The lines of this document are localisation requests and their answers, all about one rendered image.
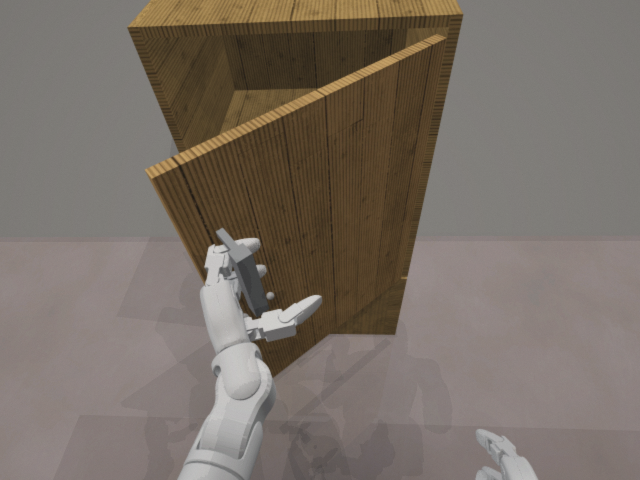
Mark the robot left forearm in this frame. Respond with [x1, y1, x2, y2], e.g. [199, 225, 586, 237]
[177, 342, 276, 480]

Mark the right robot hand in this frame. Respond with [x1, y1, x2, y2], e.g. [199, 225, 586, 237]
[475, 429, 538, 480]

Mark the handle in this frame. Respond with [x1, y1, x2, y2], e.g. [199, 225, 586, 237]
[216, 228, 269, 317]

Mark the cupboard door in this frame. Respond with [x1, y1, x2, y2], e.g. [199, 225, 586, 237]
[145, 34, 447, 378]

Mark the left robot hand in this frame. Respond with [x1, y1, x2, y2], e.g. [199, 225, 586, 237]
[200, 238, 322, 355]

